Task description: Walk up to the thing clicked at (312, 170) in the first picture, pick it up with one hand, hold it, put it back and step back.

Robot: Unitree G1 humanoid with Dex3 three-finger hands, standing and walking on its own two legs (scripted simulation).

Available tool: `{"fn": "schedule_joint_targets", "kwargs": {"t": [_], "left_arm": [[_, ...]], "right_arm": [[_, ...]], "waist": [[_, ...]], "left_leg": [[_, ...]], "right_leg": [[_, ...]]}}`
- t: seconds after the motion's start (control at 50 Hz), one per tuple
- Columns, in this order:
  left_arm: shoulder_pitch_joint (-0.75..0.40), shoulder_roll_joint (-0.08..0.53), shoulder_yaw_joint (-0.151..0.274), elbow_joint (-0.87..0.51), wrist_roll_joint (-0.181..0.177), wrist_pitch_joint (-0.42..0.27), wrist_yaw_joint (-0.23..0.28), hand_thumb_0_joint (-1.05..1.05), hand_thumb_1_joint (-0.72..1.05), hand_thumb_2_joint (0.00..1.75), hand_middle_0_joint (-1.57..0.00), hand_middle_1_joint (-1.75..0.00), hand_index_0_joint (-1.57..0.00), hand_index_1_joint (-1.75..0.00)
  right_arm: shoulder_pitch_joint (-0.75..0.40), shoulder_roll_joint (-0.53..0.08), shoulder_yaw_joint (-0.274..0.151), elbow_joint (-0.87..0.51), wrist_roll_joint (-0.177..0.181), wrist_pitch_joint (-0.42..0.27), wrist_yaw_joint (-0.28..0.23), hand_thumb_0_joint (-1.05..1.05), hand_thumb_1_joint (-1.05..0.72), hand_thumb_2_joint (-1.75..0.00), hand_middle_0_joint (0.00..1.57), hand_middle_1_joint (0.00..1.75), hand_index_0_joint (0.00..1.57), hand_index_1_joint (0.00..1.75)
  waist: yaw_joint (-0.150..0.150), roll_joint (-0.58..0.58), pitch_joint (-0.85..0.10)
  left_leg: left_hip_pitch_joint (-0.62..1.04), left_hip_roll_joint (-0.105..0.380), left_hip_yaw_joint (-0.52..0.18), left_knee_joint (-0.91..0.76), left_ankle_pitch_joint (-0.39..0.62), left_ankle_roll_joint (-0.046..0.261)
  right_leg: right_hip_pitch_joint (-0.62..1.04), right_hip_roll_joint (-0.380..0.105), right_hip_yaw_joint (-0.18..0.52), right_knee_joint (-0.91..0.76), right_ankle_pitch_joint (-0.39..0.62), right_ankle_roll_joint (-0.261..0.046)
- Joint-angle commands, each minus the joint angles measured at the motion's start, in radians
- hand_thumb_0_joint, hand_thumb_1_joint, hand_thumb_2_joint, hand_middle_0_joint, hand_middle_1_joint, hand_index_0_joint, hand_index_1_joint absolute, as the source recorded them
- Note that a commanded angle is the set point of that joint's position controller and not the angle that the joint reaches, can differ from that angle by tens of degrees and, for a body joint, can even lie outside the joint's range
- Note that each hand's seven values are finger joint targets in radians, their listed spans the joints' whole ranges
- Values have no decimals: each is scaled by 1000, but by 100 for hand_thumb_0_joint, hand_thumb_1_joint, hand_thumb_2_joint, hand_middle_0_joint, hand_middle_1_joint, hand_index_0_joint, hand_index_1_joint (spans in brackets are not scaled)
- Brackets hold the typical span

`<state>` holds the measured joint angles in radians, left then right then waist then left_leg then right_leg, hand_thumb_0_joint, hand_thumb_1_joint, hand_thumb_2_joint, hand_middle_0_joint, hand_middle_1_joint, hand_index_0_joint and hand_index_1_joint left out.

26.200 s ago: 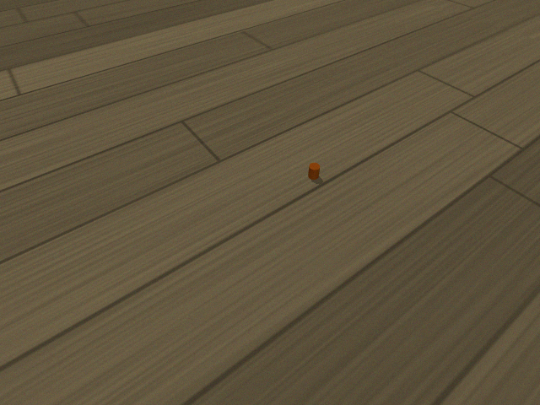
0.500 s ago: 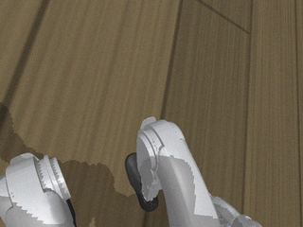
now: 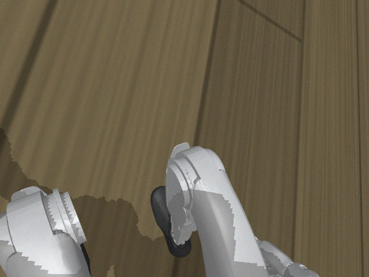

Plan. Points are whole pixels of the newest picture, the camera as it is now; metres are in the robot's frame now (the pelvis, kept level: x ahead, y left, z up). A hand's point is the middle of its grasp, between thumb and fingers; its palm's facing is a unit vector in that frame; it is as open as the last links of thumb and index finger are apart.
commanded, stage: open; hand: left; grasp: from above
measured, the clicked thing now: out of the picture +0.43 +0.35 -0.26
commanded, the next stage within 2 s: withdraw in 0.18 s
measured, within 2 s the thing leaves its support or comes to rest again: neither
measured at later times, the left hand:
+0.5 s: hand out of the picture +0.44 +0.33 -0.22, palm faces -0.35 -0.14 -0.92, open 14.0 cm
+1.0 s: hand out of the picture +0.41 +0.35 -0.06, palm faces -0.49 -0.12 -0.86, open 14.0 cm
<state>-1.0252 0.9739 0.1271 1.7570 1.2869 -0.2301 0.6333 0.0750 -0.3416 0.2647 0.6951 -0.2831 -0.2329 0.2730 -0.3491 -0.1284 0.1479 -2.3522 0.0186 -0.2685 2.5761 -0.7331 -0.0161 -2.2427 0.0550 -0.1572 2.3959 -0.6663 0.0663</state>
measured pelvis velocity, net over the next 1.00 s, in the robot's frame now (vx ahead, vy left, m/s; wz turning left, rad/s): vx -0.02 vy -0.01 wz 0.13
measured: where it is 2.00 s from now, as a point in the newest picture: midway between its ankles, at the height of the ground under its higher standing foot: (132, 258)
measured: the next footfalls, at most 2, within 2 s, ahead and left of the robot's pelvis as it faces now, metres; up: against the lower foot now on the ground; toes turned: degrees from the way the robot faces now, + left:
none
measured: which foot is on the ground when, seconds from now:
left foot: down 0.00-1.00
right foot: down 0.00-1.00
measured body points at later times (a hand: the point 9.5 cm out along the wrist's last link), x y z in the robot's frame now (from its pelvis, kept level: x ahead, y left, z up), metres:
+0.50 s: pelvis +0.00 +0.00 +0.00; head +0.26 +0.13 +0.35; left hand +0.45 +0.34 -0.17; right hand +0.08 -0.25 -0.06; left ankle +0.06 +0.13 -0.26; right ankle +0.11 -0.12 -0.26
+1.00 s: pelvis -0.02 -0.01 +0.07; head +0.19 +0.08 +0.46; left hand +0.43 +0.35 -0.01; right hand +0.11 -0.27 -0.04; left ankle +0.06 +0.13 -0.26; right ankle +0.11 -0.12 -0.26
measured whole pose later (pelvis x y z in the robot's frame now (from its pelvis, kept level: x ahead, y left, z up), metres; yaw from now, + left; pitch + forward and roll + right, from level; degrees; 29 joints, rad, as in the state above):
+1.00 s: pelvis -0.02 -0.01 +0.07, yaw +7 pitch +32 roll -8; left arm -0.99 0.74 -0.03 1.37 1.16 -0.19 0.19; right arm 0.14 -0.31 0.09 0.67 -0.10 -0.02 0.13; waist -0.21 0.00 -0.07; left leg -2.21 0.01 -0.14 2.29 -0.64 -0.01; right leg -2.14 0.01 -0.07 2.21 -0.63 0.03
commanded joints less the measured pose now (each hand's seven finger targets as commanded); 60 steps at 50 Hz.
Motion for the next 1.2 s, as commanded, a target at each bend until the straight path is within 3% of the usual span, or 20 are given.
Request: {"fn": "schedule_joint_targets", "kwargs": {"t": [0.0, 0.1, 0.12, 0.14, 0.16, 0.22, 0.32, 0.34, 0.4, 0.46, 0.56, 0.6, 0.68, 0.76, 0.82, 0.88, 0.9, 1.02, 1.08, 1.18], "left_arm": [[-208, 213, 3, -80, -8, -9, 36, 0, -50, 96, -7, -105, -8, -103], [-238, 193, -18, -101, -5, -8, 35, 0, -48, 94, -6, -106, -8, -103], [-227, 216, 4, -90, -14, -7, 41, 0, -49, 95, -6, -105, -8, -103], [-251, 177, -35, -104, -10, -8, 34, 0, -49, 94, -6, -106, -8, -103], [-219, 207, -6, -89, -11, -5, 37, 0, -48, 94, -6, -105, -8, -103], [-237, 211, -9, -130, -20, -7, 45, 0, -48, 93, -6, -106, -8, -104], [-237, 191, -10, -111, -13, 11, 44, 0, -50, 97, -6, -102, -8, -100], [-290, 204, -9, -199, -23, 5, 48, 0, -51, 97, -6, -102, -8, -100], [-237, 193, 0, -270, -21, 26, 36, 0, -51, 98, -6, -102, -8, -100], [-189, 187, 49, -404, -48, 55, 18, 0, -52, 98, -6, -101, -7, -100], [-140, 85, 17, -569, -92, 130, -86, 0, -53, 100, -7, -100, -6, -100], [-151, 7, -31, -583, -123, 157, -155, 0, -54, 101, -7, -100, -6, -100], [-162, -60, -84, -620, -156, 164, -301, 0, -55, 102, -7, -101, -6, -102], [-189, -95, -132, -619, -165, 129, -412, 0, -54, 102, -8, -102, -7, -103], [-201, -87, -139, -576, -172, 90, -448, 0, -52, 102, -8, -102, -7, -103], [-236, -31, -119, -541, -152, 52, -440, 0, -52, 102, -8, -102, -8, -102], [-211, -51, -133, -490, -141, 44, -435, 0, -52, 102, -8, -102, -7, -103], [-294, 12, -119, -379, -66, -11, -350, 0, -52, 101, -7, -102, -7, -102], [-372, 71, -85, -401, -32, -32, -294, 0, -51, 100, -7, -102, -8, -101], [-363, 123, -19, -417, -1, -23, -218, 0, -51, 99, -7, -101, -8, -100]], "right_arm": [[172, -320, -99, 15, 9, -5, -15, 0, -89, -90, 20, 30, 20, 30], [187, -318, -89, 2, 5, -5, -11, 0, -89, -90, 20, 30, 20, 30], [184, -322, -90, 10, 10, -4, -14, 0, -89, -90, 20, 30, 20, 30], [176, -310, -86, 8, 12, -7, -12, 0, -89, -90, 20, 30, 20, 30], [175, -321, -92, 4, 10, -6, -14, 0, -89, -90, 20, 30, 20, 30], [174, -316, -88, 4, 15, -7, -16, 0, -89, -90, 20, 30, 20, 30], [172, -317, -97, -4, 15, -9, -11, 0, -90, -90, 20, 30, 20, 30], [171, -313, -96, 0, 18, -9, -14, 0, -90, -90, 20, 30, 20, 30], [187, -300, -113, 6, 21, -10, -3, 0, -90, -90, 20, 30, 20, 30], [191, -289, -163, 6, 48, 3, 3, 0, -90, -90, 20, 30, 20, 30], [209, -255, -242, 8, 118, 65, 9, 0, -90, -90, 20, 30, 20, 30], [229, -240, -263, 12, 147, 95, 5, 0, -90, -90, 20, 30, 20, 30], [268, -221, -303, 10, 178, 147, -23, 0, -91, -91, 20, 30, 20, 30], [285, -193, -304, -1, 195, 184, -71, 0, -90, -90, 20, 30, 20, 30], [277, -181, -283, -18, 195, 200, -113, 0, -90, -90, 20, 30, 20, 30], [264, -173, -261, -26, 191, 209, -148, 0, -89, -90, 20, 30, 20, 30], [257, -168, -255, -27, 188, 211, -153, 0, -89, -90, 20, 30, 20, 30], [243, -186, -217, -26, 168, 210, -176, 0, -89, -90, 20, 30, 20, 30], [250, -195, -207, -24, 149, 206, -179, 0, -89, -89, 20, 30, 20, 30], [271, -211, -220, -25, 130, 191, -175, 0, -90, -90, 20, 30, 20, 30]], "waist": [[-30, 509, -655], [-50, 491, -645], [-39, 487, -646], [-49, 484, -617], [-41, 490, -646], [-25, 495, -677], [-40, 509, -650], [-22, 549, -688], [2, 612, -767], [67, 681, -868], [126, 662, -937], [110, 574, -908], [98, 429, -861], [82, 303, -823], [76, 217, -748], [101, 238, -736], [92, 231, -712], [84, 336, -711], [79, 403, -756], [97, 515, -856]], "left_leg": [[492, 29, 109, -283, 229, 16], [476, 25, 122, -269, 247, 24], [471, 27, 116, -276, 238, 22], [468, 26, 117, -272, 227, 22], [479, 27, 121, -277, 233, 23], [482, 27, 123, -274, 245, 23], [486, 29, 115, -285, 231, 17], [510, 28, 116, -298, 238, 13], [565, 27, 129, -299, 278, 8], [620, 21, 138, -333, 334, -4], [601, 6, 178, -388, 316, 9], [565, 3, 184, -411, 267, 23], [539, -7, 178, -477, 169, 37], [490, -18, 204, -474, 169, 51], [427, -25, 218, -476, 157, 58], [429, -29, 224, -491, 134, 52], [434, -25, 222, -494, 127, 52], [473, -24, 204, -506, 86, 43], [513, -26, 203, -490, 95, 35], [616, -23, 195, -488, 160, 22]], "right_leg": [[342, 39, -117, -191, 252, -84], [357, 40, -111, -198, 273, -79], [354, 40, -113, -197, 264, -81], [330, 40, -112, -191, 256, -82], [361, 45, -109, -205, 258, -81], [374, 45, -104, -206, 269, -82], [345, 43, -110, -193, 256, -85], [351, 41, -108, -194, 261, -89], [362, 39, -104, -187, 293, -93], [336, 28, -98, -178, 322, -100], [313, 18, -52, -227, 301, -108], [312, 17, -34, -270, 268, -105], [343, 11, -4, -345, 169, -110], [417, 6, 29, -409, 152, -104], [450, -2, 46, -453, 122, -100], [441, -6, 60, -457, 78, -104], [431, -5, 55, -454, 74, -104], [323, -4, 29, -395, 42, -114], [304, -9, 20, -367, 56, -113], [269, -19, -14, -307, 136, -113]]}}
